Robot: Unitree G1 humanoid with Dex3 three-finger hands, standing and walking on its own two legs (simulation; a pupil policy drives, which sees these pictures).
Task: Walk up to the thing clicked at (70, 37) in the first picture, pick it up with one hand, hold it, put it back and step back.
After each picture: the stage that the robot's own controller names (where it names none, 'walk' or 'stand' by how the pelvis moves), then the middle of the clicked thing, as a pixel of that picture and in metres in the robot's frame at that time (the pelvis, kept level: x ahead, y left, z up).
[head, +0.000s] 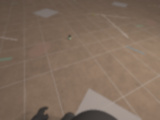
stand; (69, 37) +1.82 +0.58 -0.72
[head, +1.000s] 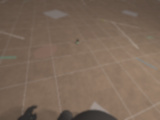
walk; (77, 42) +1.73 +0.28 -0.70
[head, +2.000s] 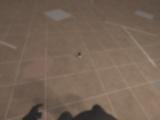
walk; (79, 55) +1.17 +0.15 -0.72
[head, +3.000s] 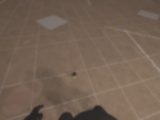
walk; (74, 75) +0.70 +0.19 -0.71
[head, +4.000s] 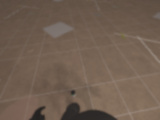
walk; (73, 93) +0.42 +0.23 -0.70
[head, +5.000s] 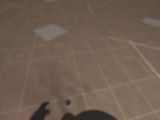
stand; (68, 103) +0.31 +0.21 -0.72
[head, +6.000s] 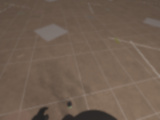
stand; (69, 104) +0.29 +0.19 -0.73
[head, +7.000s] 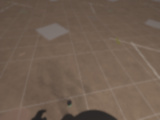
stand; (69, 103) +0.31 +0.19 -0.73
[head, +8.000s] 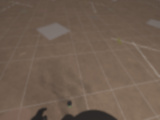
stand; (69, 104) +0.30 +0.18 -0.73
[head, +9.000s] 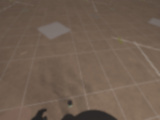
stand; (70, 103) +0.30 +0.18 -0.73
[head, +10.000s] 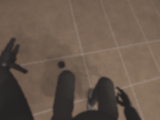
go down; (61, 65) +0.38 +0.23 -0.36
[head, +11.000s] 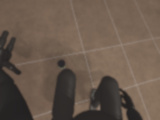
go down; (61, 64) +0.37 +0.24 -0.30
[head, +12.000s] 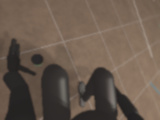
close in; (37, 60) +0.35 +0.27 -0.22
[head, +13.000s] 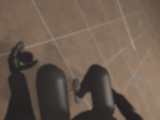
close; (26, 60) +0.36 +0.28 -0.21
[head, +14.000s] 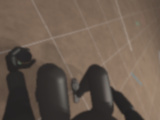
lift; (24, 59) +0.36 +0.29 -0.22
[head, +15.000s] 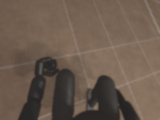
lift; (51, 67) +0.30 +0.27 -0.09
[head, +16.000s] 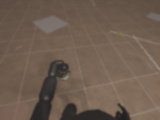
hold; (63, 72) +0.32 +0.18 +0.04
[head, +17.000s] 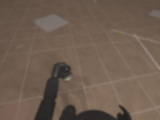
hold; (66, 73) +0.33 +0.17 +0.00
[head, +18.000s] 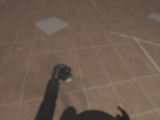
hold; (66, 75) +0.32 +0.17 +0.00
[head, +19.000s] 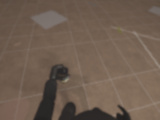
crouch; (64, 75) +0.32 +0.18 -0.03
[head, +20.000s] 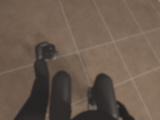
lower; (51, 53) +0.44 +0.24 -0.10
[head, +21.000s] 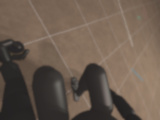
lower; (18, 52) +0.41 +0.30 -0.22
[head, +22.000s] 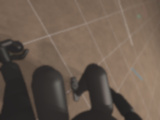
lower; (17, 51) +0.40 +0.31 -0.22
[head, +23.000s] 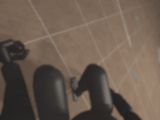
lower; (18, 51) +0.40 +0.31 -0.22
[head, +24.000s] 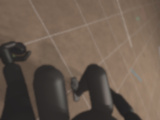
lower; (20, 53) +0.39 +0.30 -0.22
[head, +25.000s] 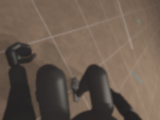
open; (25, 54) +0.38 +0.29 -0.22
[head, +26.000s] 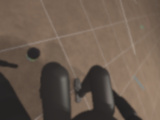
stand; (33, 54) +0.38 +0.27 -0.23
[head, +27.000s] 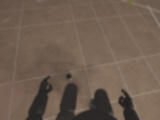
walk; (69, 77) +0.39 +0.20 -0.51
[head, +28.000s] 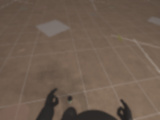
stand; (70, 99) +0.35 +0.18 -0.67
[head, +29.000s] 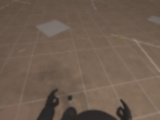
stand; (70, 98) +0.35 +0.18 -0.67
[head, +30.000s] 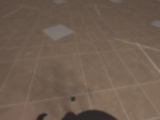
stand; (73, 100) +0.37 +0.17 -0.72
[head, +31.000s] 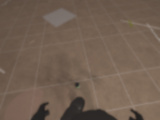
walk; (77, 85) +0.42 +0.19 -0.70
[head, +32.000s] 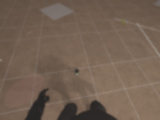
walk; (76, 72) +0.64 +0.14 -0.69
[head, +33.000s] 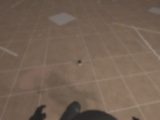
stand; (79, 63) +0.95 +0.22 -0.70
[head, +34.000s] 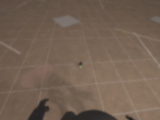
stand; (80, 65) +0.98 +0.15 -0.72
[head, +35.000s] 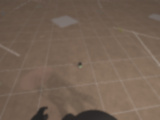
stand; (80, 65) +0.97 +0.17 -0.73
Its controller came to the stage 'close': yes
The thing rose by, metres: 0.71
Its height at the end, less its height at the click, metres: +0.00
